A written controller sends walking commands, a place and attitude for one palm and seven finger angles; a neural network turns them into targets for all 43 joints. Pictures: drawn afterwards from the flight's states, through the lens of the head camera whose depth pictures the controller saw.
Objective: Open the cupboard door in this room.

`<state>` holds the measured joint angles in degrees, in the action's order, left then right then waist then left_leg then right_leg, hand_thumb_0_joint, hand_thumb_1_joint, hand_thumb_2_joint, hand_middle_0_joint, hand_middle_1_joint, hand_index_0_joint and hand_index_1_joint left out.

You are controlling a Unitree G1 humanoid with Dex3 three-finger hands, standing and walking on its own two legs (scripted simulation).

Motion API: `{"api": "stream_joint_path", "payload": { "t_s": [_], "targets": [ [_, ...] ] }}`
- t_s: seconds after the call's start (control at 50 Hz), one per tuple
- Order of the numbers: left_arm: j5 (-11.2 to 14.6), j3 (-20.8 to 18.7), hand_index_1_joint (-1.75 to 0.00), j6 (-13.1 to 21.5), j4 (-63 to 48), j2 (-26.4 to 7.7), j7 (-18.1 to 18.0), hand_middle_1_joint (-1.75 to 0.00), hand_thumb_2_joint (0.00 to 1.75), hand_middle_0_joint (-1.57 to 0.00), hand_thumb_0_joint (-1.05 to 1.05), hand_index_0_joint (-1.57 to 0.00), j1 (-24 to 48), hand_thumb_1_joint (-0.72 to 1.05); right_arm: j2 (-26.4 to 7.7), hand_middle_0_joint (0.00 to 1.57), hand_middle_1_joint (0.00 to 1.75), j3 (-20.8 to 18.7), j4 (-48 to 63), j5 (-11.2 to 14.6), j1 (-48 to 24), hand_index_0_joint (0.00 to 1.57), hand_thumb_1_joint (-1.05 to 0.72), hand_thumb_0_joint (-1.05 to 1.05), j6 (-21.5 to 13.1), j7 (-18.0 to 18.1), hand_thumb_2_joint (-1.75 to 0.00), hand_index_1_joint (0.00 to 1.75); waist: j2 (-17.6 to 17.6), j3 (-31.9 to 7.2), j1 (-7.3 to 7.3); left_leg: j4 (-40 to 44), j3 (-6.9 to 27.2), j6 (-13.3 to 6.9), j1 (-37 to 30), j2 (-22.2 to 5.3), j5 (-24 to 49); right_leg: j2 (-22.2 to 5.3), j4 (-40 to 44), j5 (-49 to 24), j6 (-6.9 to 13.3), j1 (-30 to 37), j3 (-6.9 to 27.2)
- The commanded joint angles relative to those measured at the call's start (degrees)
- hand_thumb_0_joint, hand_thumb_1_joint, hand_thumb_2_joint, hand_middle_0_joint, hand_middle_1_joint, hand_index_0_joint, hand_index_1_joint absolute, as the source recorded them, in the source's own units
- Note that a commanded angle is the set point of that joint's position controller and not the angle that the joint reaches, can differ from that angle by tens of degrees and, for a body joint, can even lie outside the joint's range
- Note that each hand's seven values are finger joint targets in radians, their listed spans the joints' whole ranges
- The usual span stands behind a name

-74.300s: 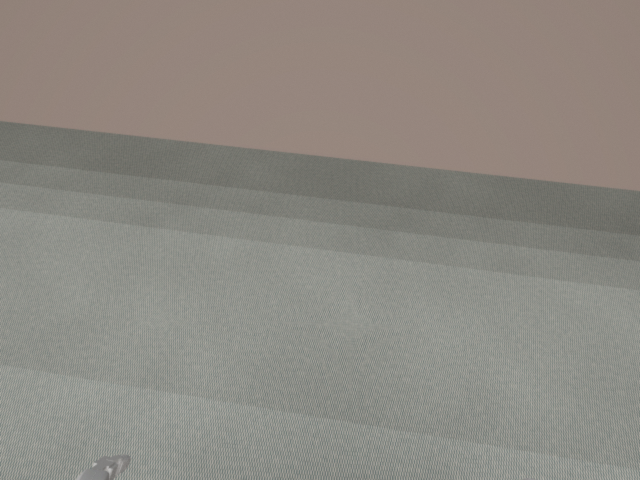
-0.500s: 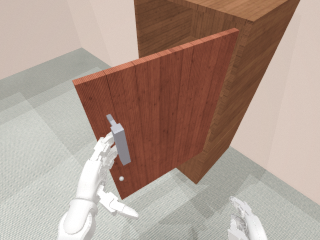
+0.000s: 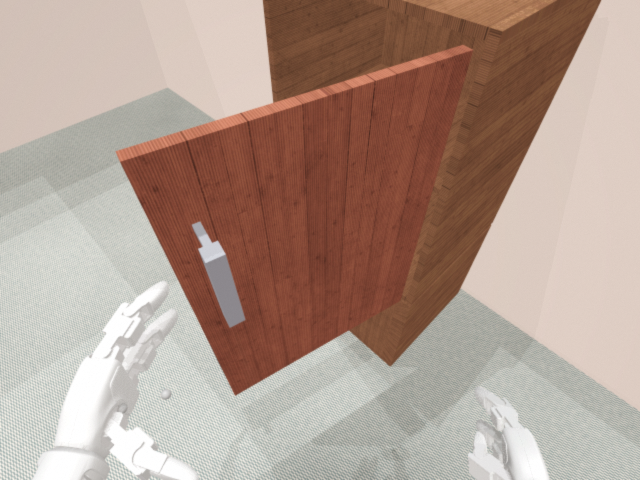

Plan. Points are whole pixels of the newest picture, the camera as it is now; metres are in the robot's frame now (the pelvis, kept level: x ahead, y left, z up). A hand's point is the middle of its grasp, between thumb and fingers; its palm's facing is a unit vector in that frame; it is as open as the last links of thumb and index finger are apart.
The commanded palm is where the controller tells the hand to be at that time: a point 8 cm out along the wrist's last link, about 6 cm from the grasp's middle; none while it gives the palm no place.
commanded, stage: slide the hand sideways off the handle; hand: left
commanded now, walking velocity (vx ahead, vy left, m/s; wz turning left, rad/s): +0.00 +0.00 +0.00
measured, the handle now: (217, 275) +0.33 +0.16 +0.09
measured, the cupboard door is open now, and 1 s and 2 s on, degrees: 77 77 77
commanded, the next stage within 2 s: draw the hand back to the body in 0.14 s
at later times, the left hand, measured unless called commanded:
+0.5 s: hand (121, 391) +0.18 +0.21 +0.11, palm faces -0.01 -1.00 -0.09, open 16.3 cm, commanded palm +0.15 +0.27 +0.12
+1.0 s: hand (52, 368) +0.19 +0.26 +0.14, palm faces +0.32 -0.88 -0.36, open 14.3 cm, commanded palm +0.15 +0.30 +0.17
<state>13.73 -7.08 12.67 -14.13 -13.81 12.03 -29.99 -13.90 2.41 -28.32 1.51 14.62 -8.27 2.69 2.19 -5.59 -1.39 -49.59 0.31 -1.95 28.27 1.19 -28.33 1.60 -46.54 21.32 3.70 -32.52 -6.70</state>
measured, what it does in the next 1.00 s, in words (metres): stands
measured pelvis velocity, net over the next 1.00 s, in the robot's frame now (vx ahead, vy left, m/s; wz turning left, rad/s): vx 0.01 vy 0.03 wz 0.00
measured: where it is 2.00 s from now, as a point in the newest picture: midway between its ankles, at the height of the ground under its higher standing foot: outside the picture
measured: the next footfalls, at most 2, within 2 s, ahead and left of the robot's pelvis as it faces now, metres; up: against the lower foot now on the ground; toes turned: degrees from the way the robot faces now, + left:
none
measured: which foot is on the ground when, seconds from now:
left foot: down 0.00-1.00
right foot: down 0.00-1.00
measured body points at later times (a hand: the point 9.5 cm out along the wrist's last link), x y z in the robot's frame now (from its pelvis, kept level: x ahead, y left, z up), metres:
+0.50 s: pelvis -0.01 +0.00 +0.00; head -0.01 +0.00 +0.45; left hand +0.18 +0.26 +0.11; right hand +0.17 -0.22 -0.06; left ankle -0.03 +0.10 -0.70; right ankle +0.02 -0.08 -0.70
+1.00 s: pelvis +0.01 +0.03 +0.03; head +0.00 +0.02 +0.48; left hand +0.16 +0.30 +0.16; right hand +0.20 -0.18 -0.04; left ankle -0.03 +0.10 -0.70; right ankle +0.02 -0.08 -0.70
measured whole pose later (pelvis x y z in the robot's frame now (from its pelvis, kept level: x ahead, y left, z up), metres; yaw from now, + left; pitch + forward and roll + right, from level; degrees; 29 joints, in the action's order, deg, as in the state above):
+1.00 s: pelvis +0.01 +0.03 +0.03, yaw +0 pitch -1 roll -2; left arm 3.5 -11.4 2.4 -23.3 -17.7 -5.4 -32.2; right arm -13.2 3.5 -34.0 0.2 13.1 -10.9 4.5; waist 3.4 -0.8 -3.8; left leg -31.9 -0.3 -3.9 9.6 2.8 -21.1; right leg 0.8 -29.2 14.3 1.3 -13.7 -5.1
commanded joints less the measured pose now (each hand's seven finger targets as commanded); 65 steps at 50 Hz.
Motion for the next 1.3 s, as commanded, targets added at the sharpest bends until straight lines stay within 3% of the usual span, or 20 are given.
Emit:
{"api": "stream_joint_path", "payload": {
  "t_s": [0.0,0.08,0.12,0.18,0.2,0.3,0.42,0.52,0.62,0.72,0.74,0.76,0.78,0.8,0.84,0.98,1.12,1.16,1.26,1.28],
  "targets": [
    [3.2,-7.4,-0.30,5.0,-11.4,-7.2,2.6,-0.30,0.30,-0.15,0.00,-0.15,-0.4,-0.50,-6.1,0.20,0.30,-3.0,9.0,0.6,-5.0,0.20,-0.90,0.00,-4.3,0.8,-0.90,0.30,-0.8,-7.1,0.51,5.7,2.2,1.4,5.5,0.3,17.3,-2.3,6.9,-15.8,-2.0,14.1,8.2],
    [4.7,-10.1,-0.30,5.0,-9.4,-9.6,5.2,-0.30,0.30,-0.15,0.00,-0.15,0.6,-0.50,-6.6,0.20,0.30,-3.1,8.3,0.9,-5.7,0.20,-0.90,0.00,-5.1,1.2,-0.90,0.30,-1.3,-5.2,0.94,4.9,2.4,1.0,6.6,0.0,14.6,-2.6,8.6,-10.1,-2.1,12.8,9.4],
    [5.5,-8.8,-0.30,5.1,-9.1,-8.7,6.1,-0.30,0.30,-0.15,0.00,-0.15,3.7,-0.50,-7.0,0.20,0.30,-3.0,8.5,1.0,-5.6,0.20,-0.90,0.00,-5.6,1.5,-0.90,0.30,-1.2,-4.0,1.83,4.6,2.2,0.9,6.9,0.0,12.4,-2.9,9.6,-6.1,-2.5,11.1,9.9],
    [6.3,-10.2,-0.30,5.6,-8.6,-10.2,6.3,-0.30,0.30,-0.15,0.00,-0.15,6.7,-0.50,-7.3,0.20,0.30,-2.9,7.8,1.0,-5.7,0.20,-0.90,0.00,-6.6,2.0,-0.90,0.30,-2.7,-4.8,1.77,4.1,2.5,0.8,7.4,-0.2,10.8,-3.2,10.7,-1.3,-2.5,11.2,10.9],
    [6.3,-9.4,-0.30,5.8,-8.3,-9.5,6.4,-0.30,0.30,-0.15,0.00,-0.15,7.7,-0.50,-7.3,0.20,0.30,-2.8,7.7,1.0,-5.8,0.20,-0.90,0.00,-6.9,2.1,-0.90,0.30,-1.8,-4.9,1.83,4.3,2.5,0.8,7.0,-0.1,10.5,-3.2,10.7,-0.6,-2.5,11.2,10.8],
    [5.9,-12.5,-0.30,4.6,-9.8,-12.6,5.5,-0.30,0.30,-0.15,0.00,-0.15,7.7,-0.50,-6.9,0.20,0.30,-2.7,7.3,1.3,-6.1,0.20,-0.90,0.00,-7.9,2.2,-0.90,0.30,1.1,-7.8,0.41,5.8,2.7,0.7,4.9,-0.2,11.8,-3.4,10.9,-1.7,-2.2,13.9,10.5],
    [6.5,-12.5,-0.30,0.3,-7.9,-11.5,5.5,-0.30,0.30,-0.15,0.00,-0.15,7.2,-0.50,-6.7,0.20,0.30,-2.1,7.1,1.8,-7.3,0.20,-0.90,0.00,-8.6,2.5,-0.90,0.30,0.0,-2.8,0.05,9.1,3.2,0.7,3.3,-0.6,10.1,-3.0,13.3,1.1,-2.3,13.3,9.1],
    [6.5,-12.6,-0.30,-2.5,-10.7,-11.6,6.2,-0.30,0.30,-0.15,0.00,-0.15,6.6,-0.50,-6.8,0.20,0.30,-1.8,7.1,1.9,-7.3,0.20,-0.90,0.00,-9.7,2.5,-0.90,0.30,1.3,-2.6,-0.50,11.8,3.6,0.7,-0.3,-0.8,13.2,-2.2,13.1,-4.0,-2.1,14.3,6.7],
    [6.3,-13.3,-0.30,-3.1,-14.4,-12.3,5.6,-0.30,0.30,-0.15,0.00,-0.15,7.9,-0.50,-7.0,0.20,0.30,-1.6,6.3,1.7,-6.8,0.20,-0.90,0.00,-11.4,2.5,-0.90,0.30,0.9,-3.1,-0.63,14.4,4.5,1.3,-3.7,-0.9,16.0,-1.1,13.0,-8.2,-2.0,15.4,4.1],
    [5.5,-13.1,-0.30,-4.6,-15.6,-12.1,5.4,-0.30,0.37,-0.16,0.00,-0.16,7.7,-0.32,-7.0,0.20,0.30,-1.4,5.5,1.6,-7.0,0.20,-0.90,0.00,-12.2,2.2,-0.90,0.30,2.9,-2.0,-0.90,16.6,4.9,2.4,-6.6,-1.0,18.6,-0.7,13.7,-10.7,-1.8,15.9,2.8],
    [-4.3,-15.6,-0.30,-4.4,-21.6,-19.9,-5.5,-0.30,0.39,-0.16,0.00,-0.16,9.3,-0.29,-6.7,0.20,0.30,-2.0,5.3,-0.1,-7.5,0.20,-0.90,0.00,-10.7,3.1,-0.90,0.30,3.3,-1.2,-2.84,19.9,4.7,1.5,-5.1,-2.3,15.8,-1.6,15.1,-8.5,-1.2,20.9,5.7],
    [-5.4,-11.5,-0.30,-5.7,-19.6,-12.7,-10.2,-0.30,0.40,-0.16,0.00,-0.16,3.9,-0.26,-5.5,0.20,0.30,-1.6,5.4,-0.6,-7.0,0.20,-0.90,0.00,-10.0,3.3,-0.90,0.30,3.2,2.5,-1.77,21.7,4.8,2.0,-4.4,-2.0,13.9,-1.9,16.3,-7.2,-1.1,20.7,5.1],
    [-6.2,-11.0,-0.30,-6.6,-20.1,-12.2,-12.6,-0.30,0.42,-0.16,0.00,-0.16,2.7,-0.22,-5.9,0.20,0.30,-1.9,5.4,-0.6,-7.4,0.20,-0.90,0.00,-9.5,3.1,-0.90,0.30,1.0,2.8,-1.87,22.5,5.1,2.0,-4.4,-2.2,13.0,-2.0,16.9,-6.7,-1.1,21.5,5.3],
    [-7.4,-9.0,-0.30,-7.0,-19.8,-9.9,-14.2,-0.30,0.43,-0.16,0.00,-0.16,1.3,-0.18,-5.4,0.20,0.30,-1.6,4.9,-0.7,-7.1,0.20,-0.90,0.00,-8.6,3.0,-0.90,0.30,3.0,4.0,-1.39,22.9,4.8,2.1,-5.7,-2.4,15.2,-2.2,17.3,-8.1,-1.0,21.9,5.3],
    [-8.8,-9.8,-0.30,-7.0,-21.3,-11.2,-16.8,-0.30,0.47,-0.16,0.00,-0.16,1.0,-0.12,-5.5,0.20,0.30,-1.7,4.3,-0.9,-7.3,0.20,-0.90,0.00,-7.1,2.7,-0.90,0.30,3.6,2.4,-1.61,23.7,4.5,2.3,-8.6,-2.7,20.0,-2.4,18.1,-11.4,-1.1,24.2,5.2],
    [-11.5,-10.6,-0.30,-6.1,-22.9,-13.2,-20.1,-0.30,0.57,-0.17,0.00,-0.17,4.5,0.13,-6.2,0.20,0.30,-2.0,2.7,-1.4,-8.2,0.20,-0.90,0.00,-5.1,2.5,-0.90,0.30,2.8,1.6,-1.47,27.0,4.5,3.2,-15.5,-3.5,29.7,-2.3,21.1,-15.8,-1.5,27.5,4.9],
    [-11.5,-13.4,-0.30,-5.9,-21.6,-13.9,-20.3,-0.30,0.68,-0.18,0.00,-0.18,3.3,0.37,-5.7,0.20,0.30,-2.5,1.5,-1.7,-8.8,0.20,-0.90,0.00,-3.3,1.7,-0.90,0.30,2.0,0.1,-2.23,28.2,4.0,4.2,-19.6,-3.7,39.5,-2.3,22.7,-21.7,-1.6,31.5,5.0],
    [-11.3,-14.6,-0.30,-5.8,-20.8,-14.0,-20.1,-0.30,0.70,-0.18,0.00,-0.18,2.5,0.44,-5.6,0.20,0.30,-2.6,1.4,-1.7,-9.1,0.20,-0.90,0.00,-2.6,1.5,-0.90,0.30,0.6,0.1,-2.53,28.3,3.6,4.2,-19.9,-3.6,41.1,-2.2,23.2,-23.4,-1.6,32.5,5.0],
    [-11.0,-16.9,-0.30,-5.4,-21.5,-15.4,-19.8,-0.30,0.78,-0.19,0.00,-0.19,4.3,0.62,-5.6,0.20,0.30,-2.9,1.4,-1.6,-9.7,0.20,-0.90,0.00,-1.3,0.9,-0.90,0.30,2.8,0.1,-2.58,28.6,3.0,4.2,-21.0,-3.5,42.6,-2.3,24.1,-25.2,-1.6,33.4,5.4],
    [-11.0,-18.0,-0.30,-5.5,-20.2,-16.5,-19.9,-0.30,0.80,-0.19,0.00,-0.19,4.5,0.65,-5.6,0.20,0.30,-3.0,1.1,-1.6,-10.1,0.20,-0.90,0.00,-1.0,1.0,-0.90,0.30,1.7,1.1,-2.72,28.6,2.8,4.0,-20.5,-3.5,41.6,-2.2,24.5,-25.5,-1.5,33.5,5.6]
  ]
}}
